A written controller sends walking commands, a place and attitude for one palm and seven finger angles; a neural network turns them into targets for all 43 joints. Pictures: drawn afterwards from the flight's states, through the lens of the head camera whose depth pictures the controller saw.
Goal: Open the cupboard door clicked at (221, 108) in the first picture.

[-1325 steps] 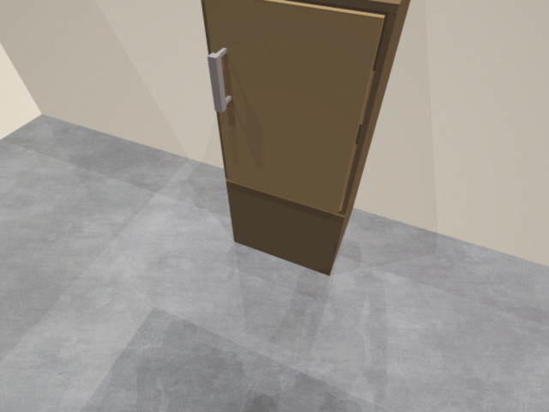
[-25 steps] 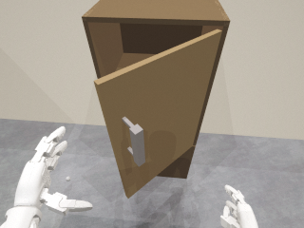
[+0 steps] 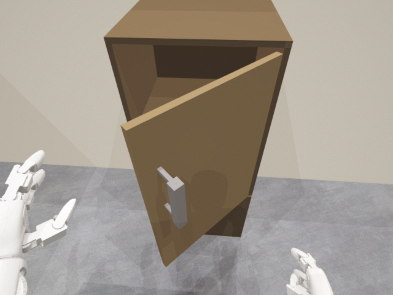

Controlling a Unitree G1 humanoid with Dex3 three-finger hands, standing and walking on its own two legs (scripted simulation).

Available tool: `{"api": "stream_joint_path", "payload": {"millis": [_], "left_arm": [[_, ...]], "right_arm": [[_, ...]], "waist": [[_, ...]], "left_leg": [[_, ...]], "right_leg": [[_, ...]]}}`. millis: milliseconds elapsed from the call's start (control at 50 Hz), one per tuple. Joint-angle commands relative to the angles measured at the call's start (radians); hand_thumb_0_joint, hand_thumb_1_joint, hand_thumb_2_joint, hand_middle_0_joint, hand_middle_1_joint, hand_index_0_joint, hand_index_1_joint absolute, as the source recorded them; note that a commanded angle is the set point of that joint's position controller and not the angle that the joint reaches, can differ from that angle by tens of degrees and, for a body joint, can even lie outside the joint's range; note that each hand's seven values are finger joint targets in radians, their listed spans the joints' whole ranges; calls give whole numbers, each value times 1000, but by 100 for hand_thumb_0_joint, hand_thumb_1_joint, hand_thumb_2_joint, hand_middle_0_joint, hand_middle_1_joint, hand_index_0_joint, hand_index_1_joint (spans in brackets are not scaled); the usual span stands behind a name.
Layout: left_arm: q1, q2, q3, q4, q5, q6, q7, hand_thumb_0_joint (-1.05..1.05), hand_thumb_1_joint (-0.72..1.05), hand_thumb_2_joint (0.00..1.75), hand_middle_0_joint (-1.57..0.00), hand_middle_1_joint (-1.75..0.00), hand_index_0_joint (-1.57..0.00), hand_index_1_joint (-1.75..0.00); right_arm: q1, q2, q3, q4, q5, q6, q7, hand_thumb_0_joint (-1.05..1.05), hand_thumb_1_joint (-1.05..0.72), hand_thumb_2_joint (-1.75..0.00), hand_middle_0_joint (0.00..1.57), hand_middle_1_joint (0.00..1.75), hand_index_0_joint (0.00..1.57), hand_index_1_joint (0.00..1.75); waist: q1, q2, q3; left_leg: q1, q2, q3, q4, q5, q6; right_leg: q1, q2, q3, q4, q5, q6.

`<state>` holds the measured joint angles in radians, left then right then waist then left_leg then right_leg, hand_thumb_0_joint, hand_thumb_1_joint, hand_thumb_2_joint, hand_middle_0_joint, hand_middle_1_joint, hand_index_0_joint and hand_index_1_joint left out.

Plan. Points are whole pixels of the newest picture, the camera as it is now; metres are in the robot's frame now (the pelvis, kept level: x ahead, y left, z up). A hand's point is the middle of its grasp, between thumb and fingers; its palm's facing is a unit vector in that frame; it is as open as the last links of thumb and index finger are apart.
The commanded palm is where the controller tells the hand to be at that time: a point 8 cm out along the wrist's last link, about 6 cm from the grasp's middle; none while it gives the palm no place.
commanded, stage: draw the hand back to the body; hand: left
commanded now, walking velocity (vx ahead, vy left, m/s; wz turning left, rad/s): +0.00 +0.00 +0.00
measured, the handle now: (171, 198) +0.30 +0.10 +0.05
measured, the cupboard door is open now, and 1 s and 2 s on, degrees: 46 46 46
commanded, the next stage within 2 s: step back with the hand held close in 0.46 s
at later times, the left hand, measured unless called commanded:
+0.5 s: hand (56, 218) +0.18 +0.24 +0.15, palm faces +0.43 -0.81 -0.39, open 7.4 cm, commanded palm +0.13 +0.28 +0.16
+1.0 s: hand (49, 228) +0.17 +0.25 +0.14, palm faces +0.32 -0.81 -0.49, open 7.4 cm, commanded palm +0.11 +0.29 +0.17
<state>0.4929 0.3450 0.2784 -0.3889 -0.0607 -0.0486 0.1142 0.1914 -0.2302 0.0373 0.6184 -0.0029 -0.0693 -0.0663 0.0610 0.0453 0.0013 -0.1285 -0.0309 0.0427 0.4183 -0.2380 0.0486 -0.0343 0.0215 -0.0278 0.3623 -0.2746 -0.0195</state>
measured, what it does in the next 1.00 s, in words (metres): stands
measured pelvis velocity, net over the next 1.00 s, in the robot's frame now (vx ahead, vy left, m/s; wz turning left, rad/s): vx -0.04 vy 0.00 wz -0.03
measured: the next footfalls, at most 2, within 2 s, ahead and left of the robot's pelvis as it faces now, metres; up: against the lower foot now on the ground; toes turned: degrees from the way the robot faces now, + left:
right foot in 1.96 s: -0.32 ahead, -0.10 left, +0.00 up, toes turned -4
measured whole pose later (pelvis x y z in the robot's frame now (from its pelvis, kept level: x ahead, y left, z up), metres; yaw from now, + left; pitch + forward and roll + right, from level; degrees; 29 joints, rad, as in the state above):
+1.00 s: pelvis -0.04 +0.00 +0.00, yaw -2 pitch +0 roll -1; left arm 0.56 0.43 0.37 -0.47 -0.06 -0.12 0.12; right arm 0.17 -0.24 -0.02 0.55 0.02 0.04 -0.09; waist 0.00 0.02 0.03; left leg -0.29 0.00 0.06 0.48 -0.20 0.04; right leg -0.21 0.05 -0.01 0.43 -0.23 -0.02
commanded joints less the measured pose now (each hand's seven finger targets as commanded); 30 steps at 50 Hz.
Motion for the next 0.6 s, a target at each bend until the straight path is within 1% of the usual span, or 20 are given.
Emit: {"api": "stream_joint_path", "payload": {"millis": [0, 60, 100, 140, 180, 220, 260, 280, 320, 340, 360, 400, 420, 460, 480, 500, 520, 540, 560, 580], "left_arm": [[-98, 181, 148, -204, -10, -71, 15, 0, 80, 86, -20, -30, -20, -30], [-123, 201, 179, -208, -14, -78, 15, 0, 90, 90, -20, -30, -20, -30], [-97, 170, 153, -165, -17, -73, 10, 0, 90, 90, -20, -30, -20, -30], [-102, 161, 140, -168, -16, -72, 6, 0, 90, 90, -20, -30, -20, -30], [-106, 174, 149, -160, -17, -74, 7, 0, 90, 90, -20, -30, -20, -30], [-116, 189, 160, -188, -17, -80, 7, 0, 90, 90, -20, -30, -20, -30], [-116, 199, 170, -194, -17, -83, 8, 0, 90, 90, -20, -30, -20, -30], [-118, 205, 174, -189, -17, -82, 9, 0, 90, 90, -20, -30, -20, -30], [-117, 192, 164, -186, -19, -84, 6, 0, 90, 90, -20, -30, -20, -30], [-131, 195, 165, -199, -19, -86, 7, 0, 90, 90, -20, -30, -20, -30], [-131, 192, 163, -197, -17, -89, 8, 0, 90, 90, -20, -30, -20, -30], [-121, 193, 166, -178, -20, -89, 9, 0, 90, 90, -20, -30, -20, -30], [-124, 187, 160, -180, -20, -91, 7, 0, 90, 90, -20, -30, -20, -30], [-122, 184, 157, -169, -21, -93, 6, 0, 90, 90, -20, -30, -20, -30], [-122, 186, 161, -160, -22, -94, 5, 0, 90, 90, -20, -30, -20, -30], [-118, 177, 151, -156, -22, -94, 4, 0, 90, 90, -20, -30, -20, -30], [-128, 187, 160, -170, -22, -98, 4, 0, 90, 90, -20, -30, -20, -30], [-127, 186, 159, -165, -21, -101, 4, 0, 90, 90, -20, -30, -20, -30], [-213, 214, 159, -297, -20, -116, 8, 0, 90, 90, -20, -30, -20, -30], [-356, 389, 334, -331, -5, -165, 28, 0, 90, 90, -20, -30, -20, -30]], "right_arm": [[-130, -108, -44, -155, 7, -52, -2, 0, -90, -90, 20, 30, 20, 30], [-132, -109, -47, -150, 7, -53, -2, 0, -90, -90, 20, 30, 20, 30], [-136, -109, -49, -149, 8, -50, -1, 0, -90, -90, 20, 30, 20, 30], [-135, -112, -50, -148, 8, -47, 3, 0, -90, -90, 20, 30, 20, 30], [-140, -113, -52, -147, 7, -45, 0, 0, -90, -90, 20, 30, 20, 30], [-142, -112, -54, -149, 7, -47, 0, 0, -90, -90, 20, 30, 20, 30], [-144, -107, -53, -146, 6, -50, -2, 0, -90, -90, 20, 30, 20, 30], [-146, -109, -53, -144, 6, -49, -4, 0, -90, -90, 20, 30, 20, 30], [-152, -104, -52, -142, 9, -51, -5, 0, -90, -90, 20, 30, 20, 30], [-149, -103, -51, -142, 9, -54, -5, 0, -90, -90, 20, 30, 20, 30], [-153, -101, -50, -139, 9, -57, -5, 0, -90, -90, 20, 30, 20, 30], [-154, -102, -50, -137, 8, -60, -7, 0, -90, -90, 20, 30, 20, 30], [-153, -102, -52, -136, 8, -60, -8, 0, -90, -90, 20, 30, 20, 30], [-156, -101, -52, -134, 8, -61, -8, 0, -90, -90, 20, 30, 20, 30], [-155, -104, -53, -133, 8, -61, -8, 0, -90, -90, 20, 30, 20, 30], [-158, -103, -53, -135, 9, -60, -8, 0, -90, -90, 20, 30, 20, 30], [-156, -104, -54, -136, 8, -62, -7, 0, -90, -90, 20, 30, 20, 30], [-159, -100, -54, -132, 9, -64, -9, 0, -90, -90, 20, 30, 20, 30], [-169, -104, -52, -148, 11, -74, -8, 0, -90, -90, 20, 30, 20, 30], [-146, -100, -35, -186, 28, -59, -9, 0, -90, -90, 20, 30, 20, 30]], "waist": [[4, 28, -75], [5, 30, -77], [3, 5, -55], [2, 19, -58], [4, 4, -53], [6, -3, -75], [7, 10, -85], [9, -8, -79], [7, 26, -58], [5, 38, -66], [4, 46, -47], [6, 28, -36], [5, 6, -47], [5, 9, -38], [5, -9, -33], [4, -5, -21], [6, 10, -41], [5, 6, -36], [7, 55, -85], [-29, 93, 26]], "left_leg": [[87, 68, -70, -49, 322, -33], [86, 63, -64, -51, 308, -30], [86, 63, -58, -51, 307, -25], [88, 63, -58, -54, 294, -25], [81, 60, -55, -55, 279, -22], [91, 58, -53, -50, 287, -18], [96, 54, -47, -45, 285, -17], [85, 53, -52, -47, 282, -18], [95, 52, -43, -45, 267, -16], [96, 52, -48, -50, 256, -18], [97, 52, -46, -51, 244, -19], [88, 52, -47, -55, 233, -17], [98, 52, -45, -53, 235, -15], [96, 50, -42, -53, 224, -13], [90, 50, -45, -55, 220, -14], [91, 51, -46, -57, 215, -13], [96, 50, -44, -58, 210, -12], [98, 49, -42, -58, 204, -12], [114, 46, -48, -52, 205, -13], [43, 57, -78, -24, 122, 0]], "right_leg": [[-59, -15, 21, -44, 266, -9], [-53, -15, 22, -49, 271, -9], [-63, -17, 23, -54, 281, -5], [-65, -16, 23, -56, 267, -4], [-58, -18, 25, -65, 267, -6], [-53, -19, 29, -62, 285, -3], [-51, -21, 34, -65, 294, -3], [-41, -21, 33, -66, 291, -6], [-64, -22, 38, -75, 282, -2], [-60, -23, 36, -76, 266, -3], [-74, -21, 36, -83, 251, -3], [-72, -22, 37, -87, 244, -2], [-72, -21, 37, -88, 246, -1], [-78, -22, 41, -95, 241, 1], [-74, -22, 40, -100, 235, -1], [-82, -21, 42, -100, 228, 1], [-74, -25, 43, -98, 226, 1], [-79, -23, 43, -101, 219, 3], [-65, -27, 50, -99, 222, 1], [-165, -74, 132, -144, 241, 1]]}}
